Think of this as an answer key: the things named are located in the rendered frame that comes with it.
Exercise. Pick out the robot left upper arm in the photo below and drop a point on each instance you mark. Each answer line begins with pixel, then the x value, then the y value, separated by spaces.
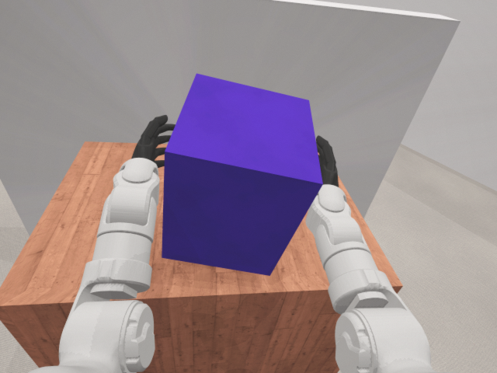
pixel 107 337

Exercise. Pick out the right robot forearm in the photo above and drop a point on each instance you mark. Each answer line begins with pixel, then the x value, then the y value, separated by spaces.
pixel 355 282

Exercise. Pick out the robot right upper arm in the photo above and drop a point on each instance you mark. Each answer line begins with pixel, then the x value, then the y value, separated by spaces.
pixel 381 340

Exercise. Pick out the carton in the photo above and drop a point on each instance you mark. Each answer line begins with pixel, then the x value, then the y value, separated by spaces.
pixel 241 171

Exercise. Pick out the pedestal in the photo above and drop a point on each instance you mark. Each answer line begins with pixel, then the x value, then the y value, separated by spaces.
pixel 206 319

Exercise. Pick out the right robot hand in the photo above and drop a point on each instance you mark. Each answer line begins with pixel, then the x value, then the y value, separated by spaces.
pixel 327 162

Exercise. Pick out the left robot forearm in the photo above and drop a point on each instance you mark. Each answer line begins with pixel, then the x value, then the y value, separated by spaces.
pixel 120 265

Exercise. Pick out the left robot hand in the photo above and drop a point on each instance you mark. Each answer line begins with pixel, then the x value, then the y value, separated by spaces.
pixel 146 147

